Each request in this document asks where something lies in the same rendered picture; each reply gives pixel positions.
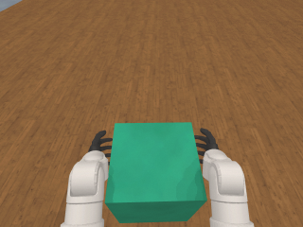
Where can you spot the carton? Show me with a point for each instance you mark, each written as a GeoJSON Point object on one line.
{"type": "Point", "coordinates": [154, 173]}

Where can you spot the robot right hand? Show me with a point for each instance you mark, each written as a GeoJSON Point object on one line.
{"type": "Point", "coordinates": [210, 142]}

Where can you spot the robot left forearm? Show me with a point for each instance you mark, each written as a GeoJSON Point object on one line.
{"type": "Point", "coordinates": [85, 191]}

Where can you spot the robot left hand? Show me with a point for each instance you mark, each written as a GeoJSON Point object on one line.
{"type": "Point", "coordinates": [97, 142]}

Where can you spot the robot right forearm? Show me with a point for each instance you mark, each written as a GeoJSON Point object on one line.
{"type": "Point", "coordinates": [227, 190]}

